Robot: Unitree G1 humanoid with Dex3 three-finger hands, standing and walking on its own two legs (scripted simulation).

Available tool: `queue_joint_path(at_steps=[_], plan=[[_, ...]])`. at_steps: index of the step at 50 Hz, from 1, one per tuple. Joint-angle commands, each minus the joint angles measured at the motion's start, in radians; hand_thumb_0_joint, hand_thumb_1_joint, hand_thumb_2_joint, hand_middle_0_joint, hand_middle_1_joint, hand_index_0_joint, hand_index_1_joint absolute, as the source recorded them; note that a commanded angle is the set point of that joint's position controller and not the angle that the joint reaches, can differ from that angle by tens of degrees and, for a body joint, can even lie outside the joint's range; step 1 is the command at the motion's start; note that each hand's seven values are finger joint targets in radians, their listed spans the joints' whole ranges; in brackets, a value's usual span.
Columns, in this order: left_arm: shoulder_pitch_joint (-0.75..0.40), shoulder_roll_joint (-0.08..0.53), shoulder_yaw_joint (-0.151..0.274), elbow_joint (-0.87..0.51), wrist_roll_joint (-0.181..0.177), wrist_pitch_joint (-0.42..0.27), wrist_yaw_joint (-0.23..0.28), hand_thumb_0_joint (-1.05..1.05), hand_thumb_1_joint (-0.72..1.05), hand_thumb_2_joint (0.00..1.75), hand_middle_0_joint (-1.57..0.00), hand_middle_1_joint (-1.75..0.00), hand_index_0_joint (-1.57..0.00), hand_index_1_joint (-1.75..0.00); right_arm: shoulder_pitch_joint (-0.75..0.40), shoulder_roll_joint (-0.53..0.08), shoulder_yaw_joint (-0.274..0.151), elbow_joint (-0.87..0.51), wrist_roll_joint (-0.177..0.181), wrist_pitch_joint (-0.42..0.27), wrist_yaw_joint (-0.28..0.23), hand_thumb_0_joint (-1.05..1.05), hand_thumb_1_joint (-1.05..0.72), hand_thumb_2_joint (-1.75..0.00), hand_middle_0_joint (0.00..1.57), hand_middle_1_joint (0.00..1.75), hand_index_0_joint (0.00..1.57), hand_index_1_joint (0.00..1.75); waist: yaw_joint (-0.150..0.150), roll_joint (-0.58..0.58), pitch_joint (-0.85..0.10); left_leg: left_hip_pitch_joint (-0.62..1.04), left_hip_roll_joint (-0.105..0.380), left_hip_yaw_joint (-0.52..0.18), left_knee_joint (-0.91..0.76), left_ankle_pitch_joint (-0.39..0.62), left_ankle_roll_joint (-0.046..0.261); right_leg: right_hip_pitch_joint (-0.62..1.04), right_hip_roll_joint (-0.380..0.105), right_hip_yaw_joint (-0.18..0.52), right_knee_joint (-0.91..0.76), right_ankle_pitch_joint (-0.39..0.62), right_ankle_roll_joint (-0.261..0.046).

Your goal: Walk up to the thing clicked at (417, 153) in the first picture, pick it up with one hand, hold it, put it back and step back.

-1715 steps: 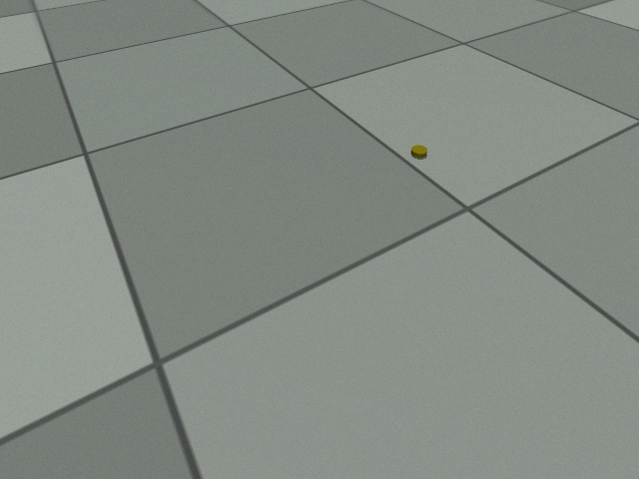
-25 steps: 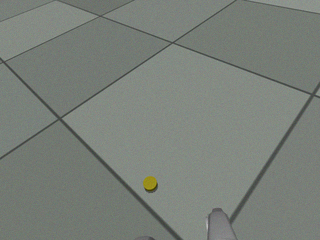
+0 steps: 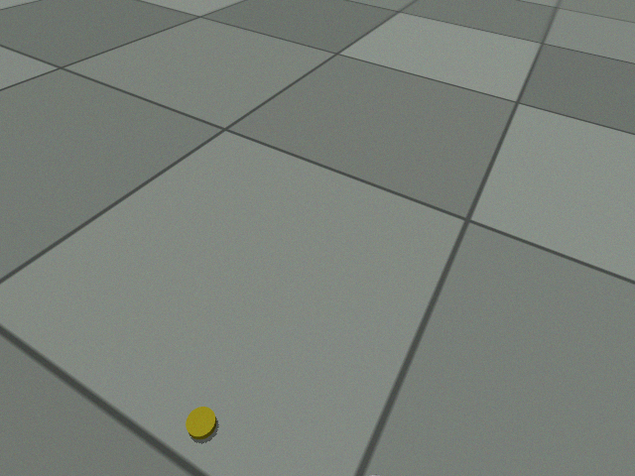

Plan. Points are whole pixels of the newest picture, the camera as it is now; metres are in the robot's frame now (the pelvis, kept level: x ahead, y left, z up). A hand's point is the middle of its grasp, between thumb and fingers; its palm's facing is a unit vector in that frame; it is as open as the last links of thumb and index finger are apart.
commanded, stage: walk up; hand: left
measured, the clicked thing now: (201, 422) +0.49 +0.28 -0.76
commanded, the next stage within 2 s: none
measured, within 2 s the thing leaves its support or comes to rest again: neither
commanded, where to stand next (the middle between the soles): +0.11 +0.02 m, yaw +3 degrees
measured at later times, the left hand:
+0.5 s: hand out of the picture +0.15 +0.26 -0.14, palm faces +0.06 -0.88 -0.47, open 7.4 cm
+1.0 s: hand out of the picture +0.11 +0.29 -0.14, palm faces +0.08 -0.86 -0.50, open 7.4 cm
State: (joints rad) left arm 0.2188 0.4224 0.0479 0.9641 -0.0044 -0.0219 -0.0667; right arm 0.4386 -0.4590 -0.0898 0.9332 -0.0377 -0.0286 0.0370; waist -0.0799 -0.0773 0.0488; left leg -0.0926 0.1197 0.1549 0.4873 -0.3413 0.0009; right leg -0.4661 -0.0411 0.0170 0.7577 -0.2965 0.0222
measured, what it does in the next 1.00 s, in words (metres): steps on the spot: right foot, then left foot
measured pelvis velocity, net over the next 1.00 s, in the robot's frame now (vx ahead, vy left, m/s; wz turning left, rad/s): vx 0.07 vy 0.00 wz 0.09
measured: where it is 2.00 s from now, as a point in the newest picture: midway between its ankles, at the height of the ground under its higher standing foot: outside the picture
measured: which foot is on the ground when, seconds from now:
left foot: down 0.00-0.08, up 0.10-0.54, down 0.56-0.90, up 0.92-1.00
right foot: up 0.00-0.04, down 0.06-0.60, up 0.62-0.86, down 0.88-1.00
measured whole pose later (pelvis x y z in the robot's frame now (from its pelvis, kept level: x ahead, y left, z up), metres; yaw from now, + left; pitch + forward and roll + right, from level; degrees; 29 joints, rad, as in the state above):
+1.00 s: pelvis +0.07 +0.00 -0.02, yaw +5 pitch -2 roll +1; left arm 0.22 0.39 0.04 0.93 0.03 -0.04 0.05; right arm 0.13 -0.38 -0.06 0.84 -0.02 0.08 0.02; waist 0.02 0.06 0.13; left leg -0.49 -0.07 -0.09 1.00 -0.49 0.02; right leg -0.29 -0.03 -0.04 0.72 -0.39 -0.03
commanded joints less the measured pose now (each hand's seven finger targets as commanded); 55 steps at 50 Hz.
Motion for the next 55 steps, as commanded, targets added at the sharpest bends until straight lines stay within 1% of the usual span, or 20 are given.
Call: queue_joint_path(at_steps=[1, 3, 5, 6, 10, 18, 24, 27, 29, 30, 31, 34, 40, 43, 44, 45, 46, 47, 50, 55], plan=[[0.122, 0.223, 0.076, -0.024, 0.012, -0.046, 0.054, 0.0, 0.9, 0.9, -0.2, -0.3, -0.2, -0.3, -0.113, -0.2, -0.043, -0.137, -0.002, 0.013, 0.007, 0.0, -0.9, -0.9, 0.2, 0.3, 0.2, 0.3, 0.104, 0.267, 0.04, -0.248, 0.06, -0.097, -0.007, -0.169, 0.156, 0.299, 0.03, -0.095, -0.211, 0.071, -0.011], [0.235, 0.295, 0.115, -0.002, 0.029, -0.064, 0.084, 0.0, 0.9, 0.9, -0.2, -0.3, -0.2, -0.3, -0.006, -0.099, -0.008, -0.136, 0.006, 0.017, 0.004, 0.0, -0.9, -0.9, 0.2, 0.3, 0.2, 0.3, 0.158, -0.044, -0.096, -0.397, -0.019, -0.048, 0.411, -0.126, 0.097, 0.553, -0.027, 0.056, -0.286, -0.035, -0.035], [0.159, 0.363, 0.117, -0.092, 0.044, -0.068, 0.085, 0.0, 0.9, 0.9, -0.2, -0.3, -0.2, -0.3, -0.009, -0.121, -0.005, -0.155, 0.045, 0.014, -0.009, 0.0, -0.9, -0.9, 0.2, 0.3, 0.2, 0.3, 0.148, -0.126, -0.053, -0.602, -0.136, -0.249, 0.675, -0.214, 0.043, 0.445, -0.356, 0.673, -0.558, -0.492, -0.183], [0.101, 0.371, 0.113, -0.107, 0.026, -0.066, 0.079, 0.0, 0.9, 0.9, -0.2, -0.3, -0.2, -0.3, -0.044, -0.214, -0.036, -0.147, 0.037, 0.017, -0.02, 0.0, -0.9, -0.9, 0.2, 0.3, 0.2, 0.3, 0.141, -0.088, 0.001, -0.571, -0.084, -0.299, 0.704, -0.202, 0.049, 0.325, -0.376, 0.701, -0.59, -0.592, -0.219], [0.017, 0.258, 0.079, -0.107, -0.002, -0.085, 0.089, 0.0, 0.9, 0.9, -0.2, -0.3, -0.2, -0.3, 0.058, -0.194, -0.033, -0.048, 0.052, 0.02, -0.021, 0.0, -0.9, -0.9, 0.2, 0.3, 0.2, 0.3, 0.06, -0.093, 0.042, -0.451, -0.08, -0.337, 0.609, 0.024, 0.035, 0.223, -0.186, 0.258, -0.521, -0.163, -0.05], [0.027, 0.196, 0.064, -0.132, 0.003, -0.074, 0.114, 0.0, 0.9, 0.9, -0.2, -0.3, -0.2, -0.3, -0.104, -0.102, -0.008, -0.085, 0.025, 0.048, -0.028, 0.0, -0.9, -0.9, 0.2, 0.3, 0.2, 0.3, 0.098, -0.117, 0.028, -0.387, -0.118, -0.25, 0.417, 0.073, 0.002, 0.27, -0.219, 0.036, -0.3, 0.855, -0.15], [0.008, 0.243, 0.066, -0.153, 0.001, -0.032, 0.122, 0.0, 0.9, 0.9, -0.2, -0.3, -0.2, -0.3, -0.178, -0.101, -0.018, -0.119, 0.016, 0.054, -0.018, 0.0, -0.9, -0.9, 0.2, 0.3, 0.2, 0.3, 0.109, -0.097, -0.053, -0.286, -0.105, -0.154, 0.266, 0.023, 0.021, 0.287, -0.243, 0.032, -0.171, 0.737, -0.193], [0.006, 0.246, 0.054, -0.153, -0.012, -0.019, 0.132, 0.0, 0.9, 0.9, -0.2, -0.3, -0.2, -0.3, -0.164, -0.125, -0.031, -0.129, 0.001, 0.045, -0.017, 0.0, -0.9, -0.9, 0.2, 0.3, 0.2, 0.3, 0.065, -0.012, -0.106, -0.156, -0.108, -0.164, 0.037, 0.238, 0.07, 0.263, -0.224, 0.024, -0.016, 0.648, -0.143], [0.06, 0.183, 0.036, -0.166, -0.025, -0.011, 0.136, 0.0, 0.9, 0.9, -0.2, -0.3, -0.2, -0.3, -0.196, -0.232, -0.061, -0.166, -0.017, 0.039, -0.022, 0.0, -0.9, -0.9, 0.2, 0.3, 0.2, 0.3, 0.073, 0.279, -0.197, 0.038, 0.095, -0.435, 0.058, 0.829, 0.17, 0.087, -0.06, -0.058, 0.218, 0.248, -0.041], [0.045, 0.178, 0.036, -0.159, -0.034, -0.002, 0.146, 0.0, 0.9, 0.9, -0.2, -0.3, -0.2, -0.3, -0.211, -0.25, -0.067, -0.173, 0.008, 0.04, -0.021, 0.0, -0.9, -0.9, 0.2, 0.3, 0.2, 0.3, 0.053, 0.394, -0.227, 0.11, 0.187, -0.547, 0.063, 0.976, 0.3, -0.008, 0.049, -0.092, 0.311, -0.313, -0.033], [0.009, 0.187, 0.033, -0.137, -0.025, 0.002, 0.155, 0.0, 0.9, 0.9, -0.2, -0.3, -0.2, -0.3, -0.179, -0.223, -0.065, -0.15, 0.013, 0.048, -0.02, 0.0, -0.9, -0.9, 0.2, 0.3, 0.2, 0.3, 0.035, 0.378, -0.204, 0.019, 0.209, -0.567, 0.028, 0.899, 0.331, 0.038, 0.014, -0.028, 0.319, -0.393, -0.035], [0.024, 0.19, 0.046, -0.115, -0.021, 0.012, 0.142, 0.0, 0.9, 0.9, -0.2, -0.3, -0.2, -0.3, -0.272, -0.156, -0.043, -0.201, 0.007, 0.064, -0.032, 0.0, -0.9, -0.9, 0.2, 0.3, 0.2, 0.3, 0.051, 0.284, -0.155, -0.055, 0.072, -0.369, 0.053, 0.693, 0.232, 0.003, 0.022, -0.004, 0.353, -0.287, -0.047], [0.038, 0.17, 0.046, -0.096, -0.004, -0.013, 0.144, 0.0, 0.9, 0.9, -0.2, -0.3, -0.2, -0.3, -0.268, -0.169, -0.043, -0.213, 0.003, 0.073, -0.025, 0.0, -0.9, -0.9, 0.2, 0.3, 0.2, 0.3, 0.041, 0.279, -0.128, -0.065, 0.074, -0.418, 0.073, 0.503, 0.24, 0.07, 0.023, -0.068, 0.056, -0.214, -0.017], [0.112, 0.165, 0.054, -0.055, 0.017, -0.032, 0.14, 0.0, 0.9, 0.9, -0.2, -0.3, -0.2, -0.3, -0.347, -0.151, -0.028, -0.224, 0.017, 0.083, -0.019, 0.0, -0.9, -0.9, 0.2, 0.3, 0.2, 0.3, 0.112, 0.198, -0.098, -0.282, 0.03, -0.371, 0.162, 0.282, 0.174, 0.313, 0.047, -0.07, -0.234, 0.022, -0.045], [0.113, 0.205, 0.063, -0.061, 0.035, -0.043, 0.141, 0.0, 0.9, 0.9, -0.2, -0.3, -0.2, -0.3, -0.341, -0.105, -0.014, -0.221, 0.028, 0.082, -0.02, 0.0, -0.9, -0.9, 0.2, 0.3, 0.2, 0.3, 0.123, 0.096, -0.087, -0.417, -0.017, -0.349, 0.245, 0.174, 0.11, 0.379, -0.059, 0.111, -0.318, -0.036, -0.082], [0.082, 0.289, 0.082, -0.085, 0.052, -0.048, 0.141, 0.0, 0.9, 0.9, -0.2, -0.3, -0.2, -0.3, -0.355, -0.064, -0.001, -0.232, 0.032, 0.077, -0.02, 0.0, -0.9, -0.9, 0.2, 0.3, 0.2, 0.3, 0.129, -0.124, -0.02, -0.585, -0.174, -0.273, 0.389, -0.097, 0.037, 0.35, -0.301, 0.457, -0.445, -0.085, -0.179], [0.001, 0.369, 0.098, -0.106, 0.052, -0.041, 0.14, 0.0, 0.9, 0.9, -0.2, -0.3, -0.2, -0.3, -0.385, -0.128, -0.024, -0.228, 0.024, 0.082, -0.036, 0.0, -0.9, -0.9, 0.2, 0.3, 0.2, 0.3, 0.141, -0.131, 0.015, -0.497, -0.153, -0.333, 0.559, -0.273, 0.026, 0.139, -0.475, 0.586, -0.482, -0.049, -0.33], [-0.049, 0.346, 0.097, -0.128, 0.048, -0.043, 0.139, 0.0, 0.9, 0.9, -0.2, -0.3, -0.2, -0.3, -0.364, -0.169, -0.038, -0.206, 0.02, 0.081, -0.037, 0.0, -0.9, -0.9, 0.2, 0.3, 0.2, 0.3, 0.119, -0.102, 0.054, -0.455, -0.12, -0.369, 0.635, -0.242, 0.02, 0.088, -0.485, 0.597, -0.466, 0.006, -0.363], [-0.084, 0.209, 0.064, -0.131, 0.033, -0.052, 0.129, 0.0, 0.9, 0.9, -0.2, -0.3, -0.2, -0.3, -0.26, -0.139, -0.034, -0.128, 0.035, 0.066, -0.019, 0.0, -0.9, -0.9, 0.2, 0.3, 0.2, 0.3, 0.065, -0.01, 0.02, -0.432, -0.18, -0.326, 0.609, -0.124, 0.009, 0.218, -0.234, 0.185, -0.339, 0.234, -0.215], [-0.041, 0.217, 0.068, -0.136, 0.055, -0.027, 0.088, 0.0, 0.9, 0.9, -0.2, -0.3, -0.2, -0.3, -0.278, -0.115, -0.003, -0.093, 0.033, 0.018, -0.017, 0.0, -0.9, -0.9, 0.2, 0.3, 0.2, 0.3, 0.134, -0.188, -0.055, -0.293, -0.157, -0.124, 0.183, -0.092, -0.027, 0.303, -0.138, 0.077, -0.307, -0.061, -0.174]])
